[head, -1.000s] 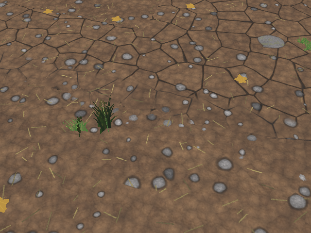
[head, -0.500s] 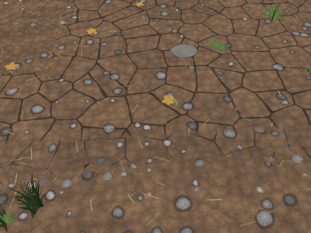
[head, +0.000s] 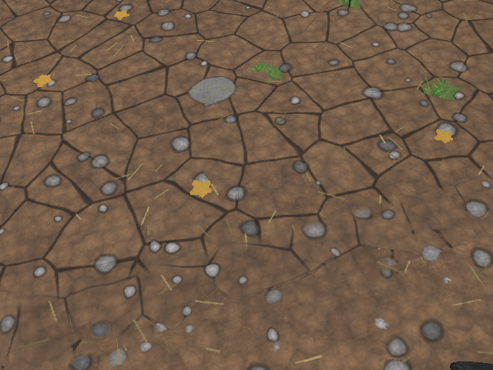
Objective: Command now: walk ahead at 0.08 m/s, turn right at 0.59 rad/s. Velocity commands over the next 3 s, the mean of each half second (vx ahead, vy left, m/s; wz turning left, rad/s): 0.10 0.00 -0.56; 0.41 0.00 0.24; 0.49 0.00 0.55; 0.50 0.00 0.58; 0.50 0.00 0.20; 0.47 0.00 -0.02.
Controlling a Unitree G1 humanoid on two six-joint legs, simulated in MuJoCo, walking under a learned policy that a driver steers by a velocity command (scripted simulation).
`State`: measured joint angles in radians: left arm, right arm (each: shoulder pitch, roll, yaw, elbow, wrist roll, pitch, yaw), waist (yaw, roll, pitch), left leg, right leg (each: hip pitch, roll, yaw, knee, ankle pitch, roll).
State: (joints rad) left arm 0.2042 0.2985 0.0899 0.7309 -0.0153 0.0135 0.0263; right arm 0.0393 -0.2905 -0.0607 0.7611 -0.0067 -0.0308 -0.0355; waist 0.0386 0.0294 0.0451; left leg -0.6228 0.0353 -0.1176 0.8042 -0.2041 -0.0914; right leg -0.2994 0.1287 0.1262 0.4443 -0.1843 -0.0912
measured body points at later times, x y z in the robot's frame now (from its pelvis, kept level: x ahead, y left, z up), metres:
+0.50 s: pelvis +0.07 +0.02 +0.00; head +0.10 +0.01 +0.45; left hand +0.30 +0.23 -0.09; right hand +0.09 -0.29 -0.11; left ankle +0.12 +0.15 -0.74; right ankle +0.03 -0.10 -0.72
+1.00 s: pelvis +0.25 -0.04 -0.02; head +0.29 -0.05 +0.42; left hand +0.27 +0.24 -0.14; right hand +0.44 -0.29 -0.12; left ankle +0.42 +0.04 -0.73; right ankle +0.02 -0.10 -0.74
